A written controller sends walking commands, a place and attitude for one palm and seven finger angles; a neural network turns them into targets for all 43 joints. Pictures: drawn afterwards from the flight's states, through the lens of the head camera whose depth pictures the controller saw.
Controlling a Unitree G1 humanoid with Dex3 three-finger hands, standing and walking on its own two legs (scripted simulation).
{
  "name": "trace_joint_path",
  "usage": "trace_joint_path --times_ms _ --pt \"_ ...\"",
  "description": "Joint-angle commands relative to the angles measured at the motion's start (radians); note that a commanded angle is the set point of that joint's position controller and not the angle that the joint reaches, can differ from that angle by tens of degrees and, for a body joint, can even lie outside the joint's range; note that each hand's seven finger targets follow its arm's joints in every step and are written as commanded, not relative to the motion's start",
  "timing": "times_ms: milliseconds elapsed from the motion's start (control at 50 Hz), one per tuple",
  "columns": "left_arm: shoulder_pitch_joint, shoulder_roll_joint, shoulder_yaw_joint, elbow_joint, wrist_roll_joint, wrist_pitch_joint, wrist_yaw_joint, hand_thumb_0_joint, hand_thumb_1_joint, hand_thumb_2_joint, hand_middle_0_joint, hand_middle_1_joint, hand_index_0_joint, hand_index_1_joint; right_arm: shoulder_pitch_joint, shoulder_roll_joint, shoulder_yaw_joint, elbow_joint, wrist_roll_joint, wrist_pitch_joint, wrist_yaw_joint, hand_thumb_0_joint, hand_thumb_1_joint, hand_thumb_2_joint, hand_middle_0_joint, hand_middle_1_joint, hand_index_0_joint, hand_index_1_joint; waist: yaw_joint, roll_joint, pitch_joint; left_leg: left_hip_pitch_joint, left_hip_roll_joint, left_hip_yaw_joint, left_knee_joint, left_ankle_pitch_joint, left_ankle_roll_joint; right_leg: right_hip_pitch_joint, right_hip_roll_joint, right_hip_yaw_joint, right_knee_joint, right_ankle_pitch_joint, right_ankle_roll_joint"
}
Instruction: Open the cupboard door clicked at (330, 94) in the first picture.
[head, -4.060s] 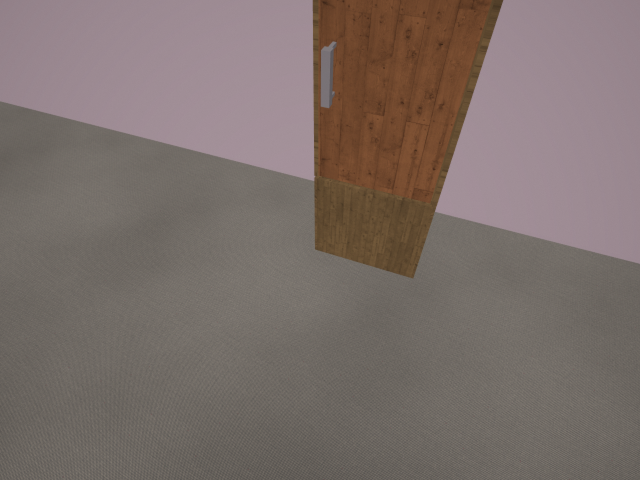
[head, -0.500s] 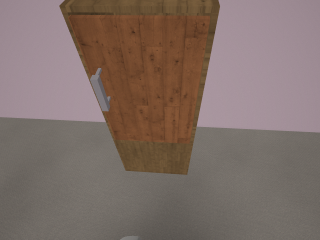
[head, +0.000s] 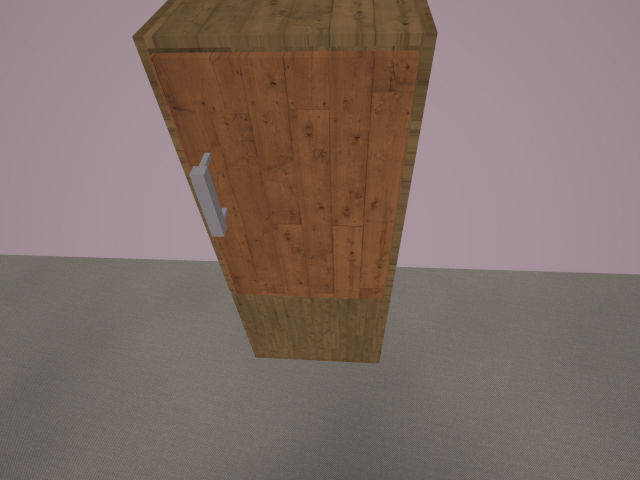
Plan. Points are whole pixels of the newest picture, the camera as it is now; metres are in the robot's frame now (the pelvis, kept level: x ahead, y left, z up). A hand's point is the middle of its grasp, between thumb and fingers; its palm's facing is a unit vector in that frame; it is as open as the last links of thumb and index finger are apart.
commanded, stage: come to a stop and stand still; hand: left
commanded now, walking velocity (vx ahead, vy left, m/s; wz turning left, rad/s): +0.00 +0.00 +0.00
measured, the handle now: (213, 195) +0.56 +0.23 +0.02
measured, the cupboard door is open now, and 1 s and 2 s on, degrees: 0 0 0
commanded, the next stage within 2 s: look again from close up in 0.08 s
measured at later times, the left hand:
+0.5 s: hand out of the picture +0.03 +0.16 -0.17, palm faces +0.01 -0.97 -0.23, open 7.3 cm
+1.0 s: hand (196, 409) +0.21 +0.17 -0.01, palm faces +0.18 -0.98 -0.03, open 7.7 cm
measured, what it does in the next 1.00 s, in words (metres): stands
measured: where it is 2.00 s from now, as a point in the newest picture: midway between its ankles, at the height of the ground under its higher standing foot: outside the picture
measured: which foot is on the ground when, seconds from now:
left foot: down 0.00-1.00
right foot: down 0.00-1.00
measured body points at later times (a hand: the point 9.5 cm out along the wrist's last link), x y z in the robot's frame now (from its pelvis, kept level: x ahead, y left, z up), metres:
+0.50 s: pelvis +0.02 -0.02 +0.00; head +0.04 -0.04 +0.45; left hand +0.03 +0.21 -0.15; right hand +0.02 -0.24 -0.17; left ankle -0.05 +0.11 -0.74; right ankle +0.02 -0.11 -0.74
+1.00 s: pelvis -0.01 -0.03 -0.02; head +0.01 -0.04 +0.43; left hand +0.19 +0.22 +0.00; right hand +0.14 -0.28 -0.11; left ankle -0.05 +0.11 -0.74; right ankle +0.02 -0.11 -0.74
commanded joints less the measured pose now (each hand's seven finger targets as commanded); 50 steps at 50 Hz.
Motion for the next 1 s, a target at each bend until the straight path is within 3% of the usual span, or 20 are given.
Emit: trace_joint_path --times_ms 0,200,520,740,760,780,800,820,840,860,880,900,920,940,980 --pt "0.025 0.092 0.015 -0.038 -0.005 -0.028 0.006 0.000 0.900 0.900 -0.200 -0.300 -0.200 -0.300 0.049 -0.097 -0.007 -0.029 0.004 -0.018 -0.012 0.000 -0.900 -0.900 0.200 0.300 0.200 0.300 0.002 -0.067 0.064 -0.121 0.109 -0.104 -0.156 0.122 0.033 0.049 -0.074 0.092 -0.082 0.086 -0.036" --pt "0.033 0.094 0.020 -0.009 -0.005 -0.035 0.010 0.000 0.900 0.900 -0.200 -0.300 -0.200 -0.300 0.046 -0.087 -0.005 0.034 0.005 -0.025 -0.018 0.000 -0.900 -0.900 0.200 0.300 0.200 0.300 0.003 -0.066 0.018 -0.047 0.106 -0.080 -0.145 0.225 0.025 0.077 -0.088 0.101 -0.069 0.216 -0.038" --pt "-0.005 0.137 0.037 -0.019 -0.002 -0.040 0.011 0.000 0.900 0.900 -0.200 -0.300 -0.200 -0.300 0.009 -0.100 -0.018 0.058 0.004 -0.019 -0.023 0.000 -0.900 -0.900 0.200 0.300 0.200 0.300 0.004 -0.057 -0.012 -0.012 0.111 -0.060 -0.128 0.262 0.008 0.124 -0.104 0.111 -0.085 0.360 -0.056" --pt "-0.034 0.157 0.041 -0.036 -0.003 -0.038 0.007 0.000 0.900 0.900 -0.200 -0.300 -0.200 -0.300 -0.009 -0.119 -0.022 0.058 0.003 -0.015 -0.021 0.000 -0.900 -0.900 0.200 0.300 0.200 0.300 0.006 -0.047 0.001 -0.014 0.112 -0.058 -0.135 0.218 0.001 0.116 -0.104 0.127 -0.120 0.310 -0.057" --pt "0.129 0.149 0.048 0.011 -0.001 -0.050 0.052 0.000 0.900 0.900 -0.200 -0.300 -0.200 -0.300 -0.124 -0.138 -0.039 -0.005 0.019 -0.013 -0.011 0.000 -0.900 -0.900 0.200 0.300 0.200 0.300 0.069 -0.135 -0.016 -0.116 0.117 0.019 0.115 0.147 -0.026 0.177 -0.176 0.183 -0.105 0.789 0.025" --pt "-0.698 0.398 0.199 -1.499 -0.202 -0.283 0.030 0.000 0.877 0.890 -0.202 -0.315 -0.202 -0.315 -0.122 -0.273 -0.053 -0.367 0.065 -0.175 -0.053 0.000 -0.900 -0.900 0.200 0.300 0.200 0.300 -0.057 0.047 -0.481 0.051 -0.017 -0.027 -0.043 0.362 0.014 0.293 -0.101 0.166 -0.023 0.709 -0.035" --pt "-0.168 0.327 0.204 -1.224 -0.108 -0.237 0.063 0.000 0.853 0.880 -0.203 -0.330 -0.203 -0.330 -0.155 -0.208 -0.051 -0.320 0.032 -0.252 -0.085 0.000 -0.900 -0.900 0.200 0.300 0.200 0.300 0.035 0.245 -0.468 0.086 -0.001 -0.010 -0.060 0.536 0.021 0.269 -0.038 0.103 0.021 0.499 -0.061" --pt "0.101 0.080 0.088 -1.080 -0.167 -0.121 0.076 0.000 0.830 0.870 -0.205 -0.345 -0.205 -0.345 -0.179 -0.157 -0.048 -0.334 0.054 -0.278 -0.081 0.000 -0.900 -0.900 0.200 0.300 0.200 0.300 0.023 0.202 -0.278 -0.008 0.008 -0.045 -0.055 0.504 -0.022 0.137 -0.023 0.035 -0.008 0.326 -0.053" --pt "0.031 0.050 0.099 -1.015 -0.178 -0.135 0.052 0.000 0.807 0.860 -0.207 -0.360 -0.207 -0.360 -0.141 -0.182 -0.051 -0.314 0.058 -0.286 -0.074 0.000 -0.900 -0.900 0.200 0.300 0.200 0.300 -0.035 -0.019 -0.110 -0.089 0.013 -0.043 -0.005 0.417 -0.007 0.016 -0.014 -0.004 -0.024 0.300 -0.024" --pt "-0.041 0.104 0.154 -1.032 -0.200 -0.199 0.020 0.000 0.783 0.850 -0.208 -0.375 -0.208 -0.375 -0.153 -0.210 -0.076 -0.371 0.046 -0.303 -0.067 0.000 -0.900 -0.900 0.200 0.300 0.200 0.300 -0.047 -0.156 -0.034 -0.170 0.005 -0.061 0.051 0.320 0.007 -0.076 -0.015 -0.007 -0.008 0.258 -0.003" --pt "0.069 0.115 0.214 -0.948 -0.209 -0.263 -0.028 0.000 0.760 0.840 -0.210 -0.390 -0.210 -0.390 -0.133 -0.217 -0.092 -0.385 0.031 -0.310 -0.061 0.000 -0.900 -0.900 0.200 0.300 0.200 0.300 -0.019 -0.267 -0.087 -0.236 0.001 -0.042 0.096 0.246 0.008 -0.111 -0.017 -0.014 0.021 0.177 0.015" --pt "0.163 0.063 0.199 -0.885 -0.227 -0.335 -0.083 0.000 0.737 0.830 -0.212 -0.405 -0.212 -0.405 -0.149 -0.210 -0.094 -0.419 0.024 -0.319 -0.050 0.000 -0.900 -0.900 0.200 0.300 0.200 0.300 0.001 -0.314 -0.086 -0.339 -0.007 -0.047 0.145 0.170 0.003 -0.148 -0.020 -0.005 0.068 0.112 0.025" --pt "0.248 0.061 0.226 -0.833 -0.240 -0.403 -0.152 0.000 0.713 0.820 -0.213 -0.420 -0.213 -0.420 -0.159 -0.205 -0.099 -0.458 0.029 -0.330 -0.030 0.000 -0.900 -0.900 0.200 0.300 0.200 0.300 0.051 -0.233 -0.109 -0.406 -0.022 -0.039 0.194 0.152 -0.010 -0.145 -0.029 0.021 0.133 0.107 0.008" --pt "0.271 0.061 0.234 -0.866 -0.256 -0.488 -0.217 0.000 0.690 0.810 -0.215 -0.435 -0.215 -0.435 -0.163 -0.200 -0.100 -0.490 0.028 -0.335 -0.014 0.000 -0.900 -0.900 0.200 0.300 0.200 0.300 0.065 -0.217 -0.176 -0.458 -0.031 -0.028 0.246 0.142 -0.019 -0.150 -0.028 0.028 0.198 0.100 0.000" --pt "0.227 0.064 0.216 -0.877 -0.278 -0.643 -0.351 0.000 0.643 0.790 -0.218 -0.465 -0.218 -0.465 -0.195 -0.208 -0.104 -0.547 0.029 -0.344 0.011 0.000 -0.900 -0.900 0.200 0.300 0.200 0.300 0.055 -0.198 -0.189 -0.590 -0.042 -0.019 0.361 0.054 -0.026 -0.242 -0.039 0.077 0.277 0.035 -0.004"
